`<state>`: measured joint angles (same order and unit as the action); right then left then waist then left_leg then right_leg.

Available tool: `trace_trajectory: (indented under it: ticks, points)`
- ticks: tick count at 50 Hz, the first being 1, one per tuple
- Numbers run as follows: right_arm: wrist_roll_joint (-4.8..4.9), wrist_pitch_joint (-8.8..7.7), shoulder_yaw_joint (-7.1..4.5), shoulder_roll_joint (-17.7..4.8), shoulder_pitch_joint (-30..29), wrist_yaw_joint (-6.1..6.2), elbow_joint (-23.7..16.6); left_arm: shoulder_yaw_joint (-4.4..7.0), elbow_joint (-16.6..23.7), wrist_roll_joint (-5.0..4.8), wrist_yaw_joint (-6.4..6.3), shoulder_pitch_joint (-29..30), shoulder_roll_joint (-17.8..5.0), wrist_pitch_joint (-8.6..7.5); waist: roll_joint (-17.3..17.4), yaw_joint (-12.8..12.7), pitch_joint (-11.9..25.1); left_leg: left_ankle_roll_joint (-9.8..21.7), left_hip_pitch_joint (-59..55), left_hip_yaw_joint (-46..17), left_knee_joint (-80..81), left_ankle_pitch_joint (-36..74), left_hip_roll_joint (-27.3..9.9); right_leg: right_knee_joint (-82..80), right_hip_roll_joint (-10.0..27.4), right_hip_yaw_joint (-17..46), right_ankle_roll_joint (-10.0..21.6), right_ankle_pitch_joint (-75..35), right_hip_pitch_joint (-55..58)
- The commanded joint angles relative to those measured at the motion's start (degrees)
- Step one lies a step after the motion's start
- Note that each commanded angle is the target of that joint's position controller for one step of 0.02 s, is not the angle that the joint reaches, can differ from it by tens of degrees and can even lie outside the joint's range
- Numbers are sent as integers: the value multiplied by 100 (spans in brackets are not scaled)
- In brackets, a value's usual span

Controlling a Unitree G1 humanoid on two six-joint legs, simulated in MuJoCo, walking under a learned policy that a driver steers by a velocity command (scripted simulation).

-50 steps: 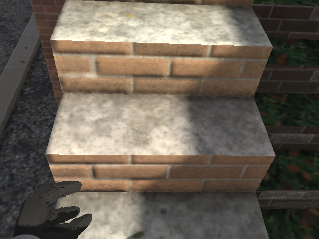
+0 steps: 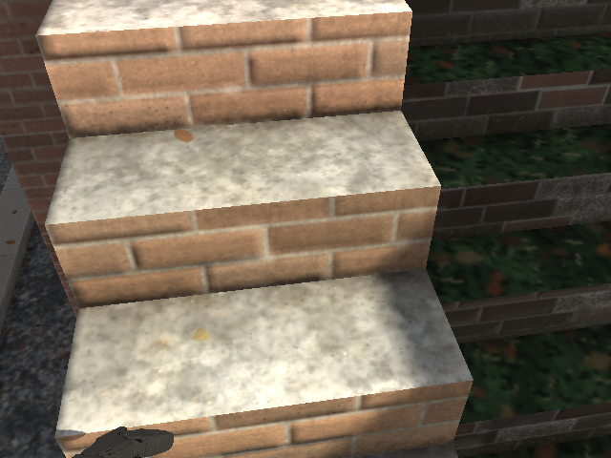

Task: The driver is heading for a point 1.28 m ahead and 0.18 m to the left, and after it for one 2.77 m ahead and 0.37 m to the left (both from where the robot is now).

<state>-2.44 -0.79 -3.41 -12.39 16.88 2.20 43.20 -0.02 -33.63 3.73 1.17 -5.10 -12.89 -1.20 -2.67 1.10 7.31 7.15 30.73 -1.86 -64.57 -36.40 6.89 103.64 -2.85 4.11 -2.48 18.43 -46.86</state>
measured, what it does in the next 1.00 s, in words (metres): climbs, turning left: right foot, then left foot 0.19 m higher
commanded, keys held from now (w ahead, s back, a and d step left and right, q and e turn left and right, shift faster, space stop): w+q+shift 0.52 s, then w+e+shift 0.48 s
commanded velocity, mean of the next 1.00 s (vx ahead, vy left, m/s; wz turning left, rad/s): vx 0.80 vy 0.22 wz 0.41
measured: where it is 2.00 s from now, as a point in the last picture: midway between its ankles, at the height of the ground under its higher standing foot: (237, 205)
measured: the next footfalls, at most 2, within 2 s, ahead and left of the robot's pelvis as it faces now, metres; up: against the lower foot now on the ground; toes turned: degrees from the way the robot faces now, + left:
right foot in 0.08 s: +0.12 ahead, -0.11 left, +0.00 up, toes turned +3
left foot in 0.52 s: +0.34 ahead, +0.28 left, +0.19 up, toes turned +31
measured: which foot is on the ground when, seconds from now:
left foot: down 0.00-0.08, up 0.10-0.50, down 0.52-1.00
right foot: up 0.00-0.06, down 0.08-0.56, up 0.58-1.00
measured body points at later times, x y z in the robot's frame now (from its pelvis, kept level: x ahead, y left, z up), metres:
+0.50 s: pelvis +0.20 +0.08 +0.08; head +0.23 +0.07 +0.53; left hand -0.01 +0.23 -0.04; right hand +0.57 +0.07 +0.08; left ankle +0.29 +0.24 -0.45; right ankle +0.09 -0.11 -0.65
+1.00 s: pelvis +0.36 +0.20 +0.29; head +0.30 +0.24 +0.73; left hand +0.61 +0.46 +0.27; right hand +0.41 -0.04 +0.19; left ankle +0.30 +0.26 -0.46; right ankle +0.40 +0.09 -0.04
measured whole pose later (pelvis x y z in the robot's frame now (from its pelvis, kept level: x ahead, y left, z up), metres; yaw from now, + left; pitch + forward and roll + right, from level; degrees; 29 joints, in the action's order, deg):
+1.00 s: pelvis +0.36 +0.20 +0.29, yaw +18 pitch -1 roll -4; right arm -3.3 -6.7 0.5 -12.0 32.9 -2.8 39.5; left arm 3.0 -34.6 -0.9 -3.1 5.8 -11.8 4.2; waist -1.2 11.2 5.6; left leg 2.1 8.2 11.1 -28.8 -19.3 -6.6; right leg 138.9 -4.2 -4.0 0.0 15.6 -64.1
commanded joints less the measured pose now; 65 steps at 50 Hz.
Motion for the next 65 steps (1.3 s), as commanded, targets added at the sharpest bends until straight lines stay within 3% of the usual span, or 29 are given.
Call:
trace_trajectory:
  ticks: [1,2,4,5,6,7,9,12,22,23,25,26,27,28,29,30,32,33,35,38,42,46,52,55,59,62,63,64,65]
  points:
    - [-87,-289,-78,-505,-1423,-18,-700,40,461,-87,-41,-291,-386,-45,466,-611,-751,733,1524,-1767,2339,635,-799,-1647,249,-116,74,655,811]
    - [-124,-201,-113,-617,-1377,19,-830,-72,439,-361,-46,-547,-397,-102,354,-655,-723,504,1796,-923,2874,826,-513,-5239,180,-792,98,2791,2221]
    - [-130,-188,-53,-216,-1162,104,-744,83,-297,-478,-98,-1979,-131,-128,-365,-1199,-66,532,1877,-881,-259,994,88,-5956,-104,-1601,156,39,4618]
    - [-81,-276,117,392,-1724,-68,-1020,134,-655,-405,-89,-2531,-138,-140,-686,-1172,202,317,2678,-1189,-2665,1608,290,-5662,238,65,40,462,4967]
    - [109,-395,30,342,-1424,-261,-1540,347,-49,-164,-254,-1691,-831,-163,-1795,-563,788,-211,3103,-1198,-3886,2356,100,-8843,2326,4275,88,3387,4526]
    - [74,-480,-66,-150,-1540,-296,-1610,424,268,-171,-352,-614,-830,-308,-1061,-228,334,-464,3188,-658,-5010,2867,-200,-9917,2835,5083,223,4775,3701]
    - [3,-376,19,-430,-2128,-350,-1660,303,-250,-140,-291,-784,-435,-589,37,-259,-528,-450,3477,-230,-6437,2901,-555,-9399,2654,3168,743,2851,2884]
    - [86,-236,145,62,-1867,-493,-1484,258,-1251,-64,-305,-1648,35,-840,603,-114,-1274,-50,3931,-796,-5477,2855,-856,-9091,2258,1372,1067,1975,3163]
    - [127,252,132,11,-3653,-412,-2213,372,-2415,-26,24,-2269,-46,-955,134,-28,-1615,447,4196,367,-3508,1923,-1170,-10295,2025,-2046,462,-881,4447]
    - [-165,363,200,93,-4548,-707,-2648,540,-2885,-145,-455,-3308,-527,-635,759,-455,-1913,155,4620,1441,-2742,1166,-1174,-9703,2369,-1939,177,-5900,5318]
    - [133,543,449,622,-3896,-900,-2751,588,-2624,-232,-839,-3510,-1190,-252,-303,-300,-1020,106,2545,2558,-804,-761,-306,-8783,2485,-2468,217,-11032,5726]
    - [281,607,286,211,-2293,-893,-2408,739,-2232,-362,-810,-3202,-1819,-64,-1224,252,8,168,673,2259,-392,-409,55,-7569,2667,-2308,623,-12631,5575]
    - [461,554,-69,-572,-359,-831,-1914,798,-1745,-369,-606,-2672,-2194,8,-1740,1029,1025,508,-1974,912,-179,-618,582,-5778,2157,-2070,908,-12080,4237]
    - [500,517,-303,-1188,615,-627,-1453,854,-974,-350,-428,-1763,-2380,-50,-872,1536,1476,799,-4465,-850,1346,-1221,67,-3257,1553,-1702,749,-10003,1751]
    - [698,407,-512,-1879,4,-603,-1630,816,-295,-279,-75,-753,-1817,-103,1034,1456,1730,1344,-4684,-4107,3972,-2215,-1740,380,-468,-1731,300,-940,-86]
    - [549,242,-362,-1334,-627,-562,-1755,589,-151,-399,-98,-42,-657,-361,-7,1328,2093,644,-3967,-3682,3721,796,-2275,2779,-243,313,323,-1398,-373]
    - [253,-201,-226,-1152,-496,-345,-1117,345,184,-587,-401,-79,96,-424,-567,937,1386,675,-2589,-3393,3839,2630,-2779,3315,347,387,318,-1270,-394]
    - [380,-424,-75,-810,335,-248,-739,283,234,-289,-476,229,-19,-466,-494,1131,390,382,-2826,-2806,3282,5487,-1840,2370,205,1,453,-570,-549]
    - [160,-503,-31,-613,75,-132,-823,422,-130,-438,-438,-692,-365,-314,-595,753,616,504,-3641,-2476,3201,6739,-2162,1856,103,231,357,-335,-513]
    - [22,-645,172,-253,-71,-186,-911,326,2,-435,-306,-77,-307,-67,-673,587,218,300,-3184,-1636,4062,5551,-2145,356,232,163,415,-118,-79]
    - [-121,-745,470,100,410,-323,-795,217,-199,-391,-296,64,111,363,640,343,-373,108,-2487,-381,4766,5152,-1941,923,-112,-546,247,-139,-275]
    - [-63,-737,421,-231,964,-533,-809,318,94,-427,-588,858,-149,501,1123,433,-865,9,-2583,-120,4415,5038,-2387,3557,-127,-705,333,140,-2224]
    - [-162,-609,155,-577,1381,-393,-820,517,235,-377,-302,1442,-260,632,1187,447,-1615,-759,-1840,805,4532,3174,-2456,3301,136,-1149,126,-837,-2870]
    - [-118,-579,-4,-910,1599,-212,-620,629,243,-266,-229,1453,-337,761,1414,398,-1432,-337,-2242,1107,4970,3433,-2791,2863,329,-1465,97,-428,-2591]
    - [193,-295,-65,-1026,981,77,-664,641,218,-13,-205,1069,-320,767,901,-58,-1017,-197,-2641,2427,4670,6210,-2579,-388,568,-1579,652,1298,-759]
    - [427,-204,-75,-1578,508,151,-578,604,-213,-66,-301,-431,129,693,1626,-758,171,369,-2301,2626,2935,10452,-2559,-2028,-689,-1994,1096,2636,2319]
    - [470,-89,-116,-1889,741,144,-460,636,-156,-162,-189,-1269,96,475,1763,-1209,380,358,-1770,2626,1349,9703,-2386,-3587,-732,-1125,1146,2833,3400]
    - [353,-115,-19,-1357,0,-54,-1069,866,-472,-269,-167,-2222,-798,415,168,-1426,120,-268,620,2226,-397,5004,-1354,-5634,271,1967,1387,2300,4283]
    - [104,-262,59,-711,219,-453,-1247,1098,-313,-536,-257,-1440,-1582,630,-558,-628,346,-712,1048,728,-1864,2811,-440,-7991,975,6293,1503,5466,3452]
Keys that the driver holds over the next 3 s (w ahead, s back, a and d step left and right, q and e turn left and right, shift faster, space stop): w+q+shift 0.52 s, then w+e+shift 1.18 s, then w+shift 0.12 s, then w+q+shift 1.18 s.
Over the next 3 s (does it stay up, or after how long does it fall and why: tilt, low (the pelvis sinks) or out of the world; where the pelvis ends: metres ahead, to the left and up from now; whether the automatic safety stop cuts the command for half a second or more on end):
stays up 0.83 -0.13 0.66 its command is cut before an obstacle after 0.5 s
